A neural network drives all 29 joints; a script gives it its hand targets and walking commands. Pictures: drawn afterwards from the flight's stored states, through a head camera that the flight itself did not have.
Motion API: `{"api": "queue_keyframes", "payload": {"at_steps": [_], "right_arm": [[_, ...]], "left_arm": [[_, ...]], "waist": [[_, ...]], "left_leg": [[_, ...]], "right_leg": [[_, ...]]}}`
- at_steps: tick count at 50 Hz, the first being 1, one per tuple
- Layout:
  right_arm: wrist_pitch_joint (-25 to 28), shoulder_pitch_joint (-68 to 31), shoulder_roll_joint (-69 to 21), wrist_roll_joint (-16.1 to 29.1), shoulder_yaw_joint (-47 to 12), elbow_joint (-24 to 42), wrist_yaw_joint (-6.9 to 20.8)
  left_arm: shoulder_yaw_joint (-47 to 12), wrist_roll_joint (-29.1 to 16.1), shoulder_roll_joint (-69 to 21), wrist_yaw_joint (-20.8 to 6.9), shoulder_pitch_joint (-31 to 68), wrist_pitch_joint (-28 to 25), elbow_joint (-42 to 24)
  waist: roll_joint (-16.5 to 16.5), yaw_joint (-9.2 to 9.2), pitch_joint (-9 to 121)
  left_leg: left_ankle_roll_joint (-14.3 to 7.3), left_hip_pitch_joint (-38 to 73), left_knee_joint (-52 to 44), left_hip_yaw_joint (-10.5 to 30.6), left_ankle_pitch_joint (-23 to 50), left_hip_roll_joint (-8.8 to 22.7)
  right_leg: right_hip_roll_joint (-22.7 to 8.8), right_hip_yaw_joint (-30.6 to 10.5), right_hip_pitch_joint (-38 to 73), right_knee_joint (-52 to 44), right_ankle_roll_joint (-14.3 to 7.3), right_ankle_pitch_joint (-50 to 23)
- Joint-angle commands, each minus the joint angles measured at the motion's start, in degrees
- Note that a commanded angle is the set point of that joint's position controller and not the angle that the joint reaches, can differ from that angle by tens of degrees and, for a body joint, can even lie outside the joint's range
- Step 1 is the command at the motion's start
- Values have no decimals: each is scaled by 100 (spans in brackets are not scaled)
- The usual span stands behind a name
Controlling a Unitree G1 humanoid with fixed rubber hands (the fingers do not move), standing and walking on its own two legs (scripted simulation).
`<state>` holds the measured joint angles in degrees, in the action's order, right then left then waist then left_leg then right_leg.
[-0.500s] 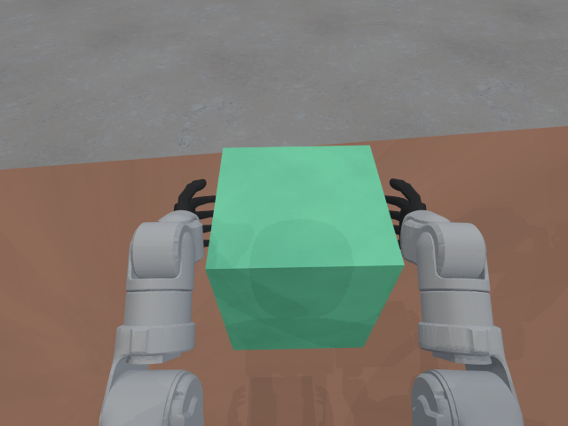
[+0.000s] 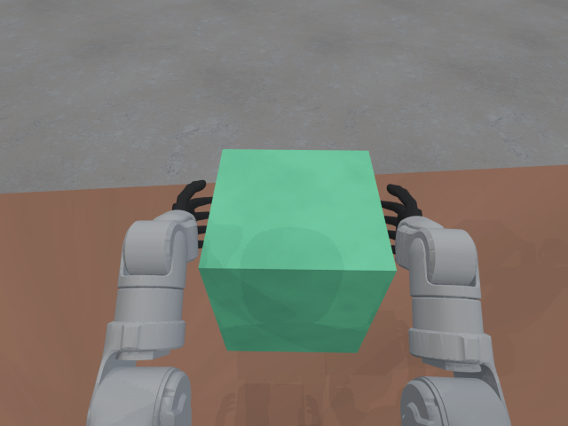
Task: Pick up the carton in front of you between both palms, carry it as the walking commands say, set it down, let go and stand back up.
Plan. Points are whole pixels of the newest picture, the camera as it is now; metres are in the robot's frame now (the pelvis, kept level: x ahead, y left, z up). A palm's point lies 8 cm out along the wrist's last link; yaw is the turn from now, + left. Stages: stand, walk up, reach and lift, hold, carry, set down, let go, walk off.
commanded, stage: carry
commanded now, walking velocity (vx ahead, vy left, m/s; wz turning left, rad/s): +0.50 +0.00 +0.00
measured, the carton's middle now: (293, 256) +0.37 +0.01 +0.05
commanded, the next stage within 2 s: none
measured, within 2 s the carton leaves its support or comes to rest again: neither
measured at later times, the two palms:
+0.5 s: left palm (237, 125) +0.64 +0.13 +0.11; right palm (387, 133) +0.64 -0.17 +0.10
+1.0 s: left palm (234, 73) +0.92 +0.17 +0.08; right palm (349, 76) +0.94 -0.12 +0.08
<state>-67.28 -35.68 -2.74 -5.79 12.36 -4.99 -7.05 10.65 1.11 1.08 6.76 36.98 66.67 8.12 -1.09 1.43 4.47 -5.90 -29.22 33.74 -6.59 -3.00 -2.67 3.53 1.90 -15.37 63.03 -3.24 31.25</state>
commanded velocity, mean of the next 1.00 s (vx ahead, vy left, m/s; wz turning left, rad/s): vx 0.50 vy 0.00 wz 0.00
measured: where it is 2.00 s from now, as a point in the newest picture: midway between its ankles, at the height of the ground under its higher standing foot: (280, 238)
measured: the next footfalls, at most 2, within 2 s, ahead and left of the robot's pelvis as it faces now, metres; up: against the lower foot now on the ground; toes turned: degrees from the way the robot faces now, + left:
right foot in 0.48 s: +0.44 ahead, -0.07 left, -0.03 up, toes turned -1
left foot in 1.02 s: +0.76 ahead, +0.07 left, -0.07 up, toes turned +3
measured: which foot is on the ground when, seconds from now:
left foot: down 0.00-0.48, up 0.50-1.00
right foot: up 0.00-0.46, down 0.48-1.00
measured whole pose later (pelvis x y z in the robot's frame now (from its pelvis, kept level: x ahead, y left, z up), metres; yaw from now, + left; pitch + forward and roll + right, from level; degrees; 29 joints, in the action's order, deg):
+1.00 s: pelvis +0.58 +0.00 -0.05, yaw +0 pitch +5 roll -1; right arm -68.7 -33.4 -2.2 -4.4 12.5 0.6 -7.0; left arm 10.3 1.8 -1.0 7.5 35.6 66.7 4.3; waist 0.9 4.5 4.8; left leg -4.2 -31.1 26.5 -5.0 7.1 -0.7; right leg 4.8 3.6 -6.6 36.1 -5.9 26.9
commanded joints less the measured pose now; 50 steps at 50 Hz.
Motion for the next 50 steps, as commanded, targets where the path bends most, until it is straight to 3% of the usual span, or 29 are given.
{"api": "queue_keyframes", "payload": {"at_steps": [1, 2, 3, 6, 9, 12, 16, 19, 21, 22, 23, 24, 25, 26, 27, 28, 29, 30, 33, 36, 39, 42, 46, 48, 49, 50], "right_arm": [[39, -3466, -5595, 2311, -3511, 92, 1373], [65, -3899, -5877, 2550, -3659, 351, 1420], [87, -4162, -6089, 2729, -3876, 670, 1423], [156, -4430, -6278, 3022, -4059, 1074, 1398], [171, -4078, -6188, 3010, -4100, 1181, 1391], [174, -3897, -6025, 2998, -4191, 1324, 1413], [110, -3628, -5724, 2929, -4205, 1269, 1422], [61, -3344, -5561, 2789, -4113, 895, 1441], [57, -3340, -5580, 2738, -4075, 613, 1463], [55, -3382, -5613, 2723, -4050, 473, 1478], [60, -3426, -5642, 2719, -4024, 327, 1496], [69, -3508, -5639, 2710, -3992, 220, 1508], [46, -3601, -5800, 2718, -4001, 74, 1523], [26, -3622, -5872, 2729, -3875, -51, 1490], [63, -3719, -5897, 2676, -3846, 42, 1461], [110, -3981, -6033, 2666, -3827, 211, 1434], [155, -4151, -6135, 2668, -3797, 357, 1395], [183, -4181, -6210, 2659, -3788, 477, 1337], [241, -3915, -6286, 2543, -3821, 685, 1169], [287, -3559, -6171, 2386, -3881, 778, 1065], [299, -3480, -6000, 2320, -3992, 961, 1023], [240, -3566, -5776, 2324, -4091, 1176, 1000], [50, -3318, -5405, 2217, -3994, 944, 1053], [-30, -3250, -5267, 2131, -3832, 702, 1111], [-57, -3223, -5210, 2078, -3724, 548, 1137], [-67, -3155, -5158, 2016, -3601, 374, 1161]], "left_arm": [[-3731, -2354, -6423, -1406, 4020, 10, -557], [-3709, -2352, -6572, -1359, 4182, -39, -696], [-3682, -2298, -6610, -1300, 4112, -57, -845], [-3697, -2179, -6632, -1140, 3933, -113, -1087], [-3796, -2050, -6535, -1028, 3591, -165, -1228], [-3898, -1961, -6343, -979, 3480, -185, -1422], [-3934, -1863, -6005, -972, 3348, -97, -1470], [-3802, -1730, -5768, -1041, 3132, 11, -1211], [-3666, -1668, -5673, -1114, 3057, 68, -964], [-3576, -1634, -5639, -1146, 2970, 81, -795], [-3486, -1600, -5633, -1179, 2937, 77, -662], [-3377, -1567, -5599, -1219, 2893, 71, -539], [-3239, -1546, -5534, -1242, 2958, 74, -337], [-3115, -1535, -5511, -1260, 2892, 43, -144], [-3191, -1673, -5820, -1316, 2913, 2, -142], [-3332, -1866, -6105, -1370, 3352, -54, -410], [-3498, -2113, -6371, -1418, 3842, -90, -684], [-3655, -2327, -6576, -1444, 4183, -125, -918], [-3863, -2616, -6794, -1439, 4331, -181, -1296], [-3926, -2626, -6698, -1432, 4000, -192, -1373], [-3994, -2598, -6540, -1437, 3819, -200, -1474], [-4030, -2554, -6305, -1415, 3746, -156, -1574], [-3935, -2392, -6005, -1404, 3350, -32, -1175], [-3877, -2376, -5969, -1426, 3324, 6, -911], [-3863, -2400, -6000, -1444, 3371, 18, -782], [-3852, -2434, -6033, -1466, 3492, 27, -662]], "waist": [[1055, -535, 2603], [478, -427, 2355], [353, -341, 2278], [521, -256, 2305], [679, -416, 2363], [680, -525, 2357], [665, -678, 2085], [714, -745, 1836], [809, -573, 1746], [783, -358, 1866], [621, -79, 2072], [115, 106, 2348], [-915, -70, 2659], [-1607, 238, 3082], [-1102, 194, 2828], [-691, 174, 2485], [-239, 78, 2203], [-159, 25, 2120], [-294, -23, 2265], [-365, 109, 2392], [-429, 206, 2375], [-432, 329, 2195], [-458, 541, 1915], [-532, 441, 1793], [-554, 244, 1856], [-409, -68, 2038]], "left_leg": [[-1049, 4257, -775, 3567, 310, 2070], [-854, 3705, -908, 3223, 335, 1929], [-779, 3302, -1023, 3007, 379, 1891], [-650, 2842, -1162, 2407, 638, 1703], [-594, 3399, -940, 1993, 2148, 1590], [-486, 3921, -754, 1706, 3055, 1436], [-378, 4101, -573, 1305, 3426, 1075], [-266, 4008, -378, 1060, 3269, 903], [-140, 3580, 7, 903, 3275, 910], [-16, 3353, 530, 745, 3412, 874], [129, 2894, 1333, 485, 3033, 773], [226, 1830, 2429, 397, 1157, 576], [341, 302, 3269, 422, -2754, 97], [500, -1045, 4755, 642, -3407, -291], [319, -1374, 4755, 881, -3053, 14], [257, -1404, 4566, 878, -2729, 145], [297, -1301, 4166, 860, -2385, 314], [342, -1099, 3831, 871, -2167, 423], [467, -881, 3220, 728, -1832, 509], [554, -1404, 2723, 627, -1334, 574], [538, -1727, 2200, 529, -678, 535], [465, -1697, 1353, 368, -24, 379], [322, -1139, -199, 69, 822, 76], [134, -293, -823, 48, 1158, 52], [55, 403, -1047, -43, 1225, 8], [41, 1399, -1350, -163, 1502, 21]], "right_leg": [[-172, -360, -3014, 1689, -1, -87], [-325, -371, -2897, 1330, 6, -389], [-445, -383, -2708, 1030, 41, -596], [-561, -255, -2356, 318, 139, -918], [-616, -100, -2831, -284, 228, -1436], [-587, -6, -3163, -820, 232, -2062], [-332, 277, -2964, -2082, 127, -3057], [-112, 497, -2342, -3273, 6, -3750], [-70, 523, -1346, -3810, -168, -4090], [-23, 597, -598, -4013, -229, -4161], [-138, 559, 400, -4192, -253, -4401], [-850, -164, 1631, -3735, -250, -5423], [-2169, -1782, 2992, -2769, -563, -7427], [-2785, -3457, 3761, -3222, -1678, -5099], [-2466, -3512, 3244, -3675, -1575, -3286], [-2140, -3120, 2648, -3851, -1352, -2780], [-1956, -2711, 2054, -3968, -1154, -2852], [-1883, -2423, 1607, -4084, -1111, -2845], [-1732, -1915, 1354, -4169, -958, -3371], [-1683, -1526, 1944, -3865, -931, -4910], [-1487, -1201, 2389, -3635, -785, -5786], [-1208, -932, 2554, -3495, -717, -6031], [-987, -697, 2665, -3181, -683, -5946], [-1014, -581, 2303, -2858, -569, -5775], [-981, -441, 2052, -2446, -447, -5966], [-862, -140, 1634, -1678, -285, -5773]]}}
